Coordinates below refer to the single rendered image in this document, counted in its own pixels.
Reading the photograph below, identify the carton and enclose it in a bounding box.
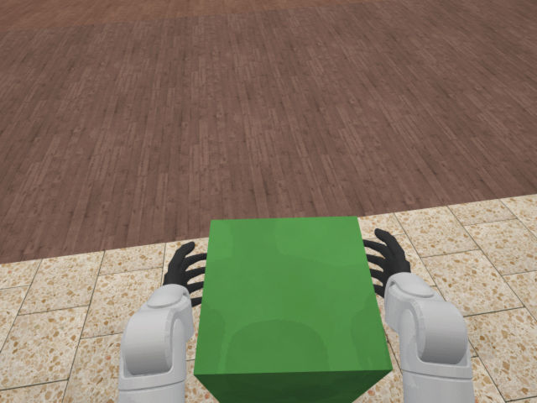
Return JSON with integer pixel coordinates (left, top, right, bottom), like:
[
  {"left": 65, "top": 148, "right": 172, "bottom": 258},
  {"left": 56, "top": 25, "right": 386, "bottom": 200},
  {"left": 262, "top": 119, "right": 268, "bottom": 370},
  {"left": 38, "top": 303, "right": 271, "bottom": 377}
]
[{"left": 193, "top": 216, "right": 393, "bottom": 403}]

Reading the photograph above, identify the robot right forearm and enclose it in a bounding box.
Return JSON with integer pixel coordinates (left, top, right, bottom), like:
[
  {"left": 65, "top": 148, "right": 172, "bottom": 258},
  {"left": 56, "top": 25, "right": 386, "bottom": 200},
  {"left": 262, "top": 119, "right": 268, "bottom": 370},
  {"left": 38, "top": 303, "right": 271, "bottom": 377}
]
[{"left": 384, "top": 272, "right": 476, "bottom": 403}]

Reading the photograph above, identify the right robot hand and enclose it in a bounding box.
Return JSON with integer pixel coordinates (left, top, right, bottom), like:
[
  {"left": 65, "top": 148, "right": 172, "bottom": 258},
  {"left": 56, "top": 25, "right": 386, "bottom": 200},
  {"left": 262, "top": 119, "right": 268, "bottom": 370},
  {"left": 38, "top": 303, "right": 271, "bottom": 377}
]
[{"left": 362, "top": 228, "right": 411, "bottom": 298}]

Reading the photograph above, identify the left robot hand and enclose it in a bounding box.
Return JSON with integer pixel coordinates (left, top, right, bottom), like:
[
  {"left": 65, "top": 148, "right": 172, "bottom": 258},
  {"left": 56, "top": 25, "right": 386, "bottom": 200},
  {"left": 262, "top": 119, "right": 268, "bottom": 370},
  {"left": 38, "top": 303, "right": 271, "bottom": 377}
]
[{"left": 162, "top": 242, "right": 207, "bottom": 307}]

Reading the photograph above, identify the robot left forearm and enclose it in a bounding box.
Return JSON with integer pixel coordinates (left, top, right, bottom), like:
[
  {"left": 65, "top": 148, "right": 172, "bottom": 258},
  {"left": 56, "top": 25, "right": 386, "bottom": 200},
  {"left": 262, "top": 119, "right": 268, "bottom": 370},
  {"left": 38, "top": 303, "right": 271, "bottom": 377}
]
[{"left": 117, "top": 284, "right": 195, "bottom": 403}]

